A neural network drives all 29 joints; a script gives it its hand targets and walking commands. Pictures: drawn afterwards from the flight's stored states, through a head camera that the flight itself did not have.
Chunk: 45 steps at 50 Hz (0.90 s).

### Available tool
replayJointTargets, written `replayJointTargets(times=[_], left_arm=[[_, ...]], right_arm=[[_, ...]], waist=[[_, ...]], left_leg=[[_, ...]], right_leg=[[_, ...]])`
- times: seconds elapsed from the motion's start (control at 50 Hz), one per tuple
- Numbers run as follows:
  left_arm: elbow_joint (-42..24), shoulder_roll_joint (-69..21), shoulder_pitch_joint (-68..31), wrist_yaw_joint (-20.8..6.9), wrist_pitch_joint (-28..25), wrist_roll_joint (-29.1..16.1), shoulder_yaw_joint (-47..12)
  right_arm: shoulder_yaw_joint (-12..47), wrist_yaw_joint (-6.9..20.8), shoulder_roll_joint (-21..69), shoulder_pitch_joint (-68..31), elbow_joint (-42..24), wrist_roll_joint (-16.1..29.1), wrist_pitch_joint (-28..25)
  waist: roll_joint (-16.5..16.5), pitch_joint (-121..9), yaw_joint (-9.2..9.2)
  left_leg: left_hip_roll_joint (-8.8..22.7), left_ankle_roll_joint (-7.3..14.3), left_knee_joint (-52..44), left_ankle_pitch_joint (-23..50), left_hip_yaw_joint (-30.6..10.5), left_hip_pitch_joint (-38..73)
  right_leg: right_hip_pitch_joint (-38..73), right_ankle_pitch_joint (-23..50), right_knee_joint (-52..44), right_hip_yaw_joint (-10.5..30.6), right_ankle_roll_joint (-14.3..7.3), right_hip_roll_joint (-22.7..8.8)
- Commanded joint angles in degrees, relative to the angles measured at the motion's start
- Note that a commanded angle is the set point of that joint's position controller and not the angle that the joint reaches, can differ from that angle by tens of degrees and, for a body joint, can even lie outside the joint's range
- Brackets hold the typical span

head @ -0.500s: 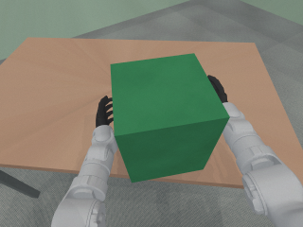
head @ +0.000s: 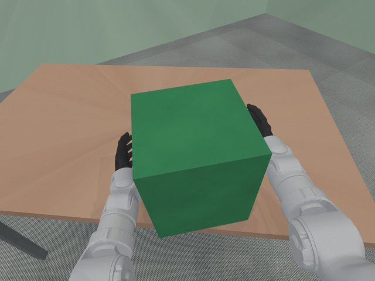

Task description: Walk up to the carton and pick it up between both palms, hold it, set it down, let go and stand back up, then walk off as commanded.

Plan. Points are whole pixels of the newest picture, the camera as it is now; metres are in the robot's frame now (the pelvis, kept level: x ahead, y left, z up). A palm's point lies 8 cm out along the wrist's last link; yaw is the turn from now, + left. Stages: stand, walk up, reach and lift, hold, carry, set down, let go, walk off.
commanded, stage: reach and lift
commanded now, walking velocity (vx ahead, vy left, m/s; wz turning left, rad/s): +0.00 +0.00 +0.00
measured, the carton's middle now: (193, 161) +0.38 +0.05 +0.05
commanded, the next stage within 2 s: none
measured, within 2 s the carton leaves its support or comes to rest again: neither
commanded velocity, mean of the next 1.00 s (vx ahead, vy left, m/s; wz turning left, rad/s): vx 0.00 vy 0.00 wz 0.00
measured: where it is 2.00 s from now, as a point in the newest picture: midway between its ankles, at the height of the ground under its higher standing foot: outside the picture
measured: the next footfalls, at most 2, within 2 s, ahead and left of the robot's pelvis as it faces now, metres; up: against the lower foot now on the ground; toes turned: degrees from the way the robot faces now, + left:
none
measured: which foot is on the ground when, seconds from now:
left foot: down 0.00-1.00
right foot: down 0.00-1.00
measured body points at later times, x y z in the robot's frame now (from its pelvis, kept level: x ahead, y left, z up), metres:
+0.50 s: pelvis -0.01 +0.00 +0.00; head -0.01 +0.00 +0.45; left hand +0.36 +0.21 +0.06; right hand +0.42 -0.11 +0.09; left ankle +0.00 +0.12 -0.74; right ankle -0.01 -0.09 -0.74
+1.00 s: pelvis -0.01 +0.00 +0.00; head -0.03 -0.01 +0.45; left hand +0.35 +0.22 +0.09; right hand +0.42 -0.10 +0.12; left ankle +0.00 +0.12 -0.74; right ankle -0.01 -0.09 -0.74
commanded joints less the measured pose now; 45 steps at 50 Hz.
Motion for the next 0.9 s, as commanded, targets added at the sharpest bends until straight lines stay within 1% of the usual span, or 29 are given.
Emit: replayJointTargets(times=[0.0,0.1,0.16,0.28,0.36,0.42,0.56,0.64,0.68,0.8,0.88], left_arm=[[-17.65,-36.65,-51.37,-7.06,-2.04,-0.57,-21.91],[-15.64,-36.78,-55.63,-6.56,-0.51,-0.89,-21.36],[-15.08,-37.35,-58.02,-6.09,0.04,-1.11,-21.36],[-14.02,-37.72,-59.44,-5.70,0.94,-0.82,-20.70],[-13.91,-37.98,-58.34,-5.82,1.45,-0.70,-20.53],[-15.02,-38.33,-57.40,-5.85,1.88,-1.13,-21.41],[-21.38,-39.98,-56.30,-5.61,3.19,-4.02,-26.49],[-25.61,-40.57,-57.04,-5.50,4.82,-5.98,-29.92],[-27.34,-40.82,-57.80,-5.50,5.90,-6.74,-31.64],[-30.95,-41.44,-61.93,-5.86,8.68,-8.48,-35.15],[-31.77,-41.35,-65.19,-6.23,9.91,-9.23,-36.02]], right_arm=[[9.43,7.54,38.79,-34.30,-6.30,-4.41,-4.91],[7.07,7.95,38.55,-37.52,-4.26,-4.31,-3.72],[6.56,8.08,38.47,-40.42,-5.22,-4.35,-3.65],[6.42,7.98,38.65,-43.18,-6.64,-4.62,-3.47],[7.42,7.64,39.07,-43.48,-7.69,-4.35,-3.42],[8.88,7.14,39.46,-43.63,-9.14,-3.45,-3.26],[14.54,5.50,41.06,-44.52,-15.59,0.50,-2.28],[17.46,4.39,42.14,-45.63,-19.74,3.15,-0.86],[18.12,3.84,42.58,-46.29,-21.72,4.25,-0.18],[17.93,2.40,44.54,-48.97,-26.97,6.21,1.62],[17.02,1.75,45.63,-50.25,-27.76,6.52,2.99]], waist=[[0.94,-32.56,2.69],[0.25,-29.06,2.65],[-0.21,-29.20,2.76],[-1.25,-29.39,2.99],[-1.80,-29.65,3.17],[-1.66,-31.01,3.05],[-1.01,-36.36,2.35],[-0.34,-38.04,1.44],[0.13,-38.38,0.59],[1.39,-39.20,-2.06],[1.78,-38.76,-3.41]], left_leg=[[1.39,-5.13,-3.53,33.46,0.14,18.52],[1.49,-4.50,-4.86,24.83,0.15,17.57],[1.44,-4.06,-5.31,20.10,0.03,16.68],[1.07,-3.16,-5.57,15.54,0.14,15.05],[0.74,-2.78,-4.98,17.06,0.23,14.83],[0.53,-2.80,-4.16,20.48,0.18,15.71],[-0.02,-3.26,-1.79,29.90,-0.53,17.82],[-0.20,-3.41,-1.30,32.20,-1.32,18.50],[-0.27,-3.51,-1.22,32.36,-1.79,18.83],[-0.54,-3.66,-1.25,30.92,-2.84,19.11],[-0.77,-3.50,-1.50,29.07,-3.13,18.70]], right_leg=[[14.51,21.66,-4.97,1.50,1.54,-1.66],[11.11,10.94,-6.96,1.32,1.46,-1.99],[9.47,6.81,-7.38,1.44,1.44,-2.29],[8.36,4.04,-7.32,1.62,1.61,-2.63],[9.30,5.85,-6.83,1.64,1.71,-2.43],[10.40,8.97,-6.40,1.57,1.70,-2.06],[14.22,19.44,-5.05,1.74,1.98,-1.07],[15.95,23.47,-4.73,2.16,2.36,-0.86],[16.21,24.26,-4.88,2.33,2.55,-0.82],[16.37,23.96,-5.40,2.61,3.06,-0.71],[16.41,23.18,-5.54,2.77,3.39,-0.85]])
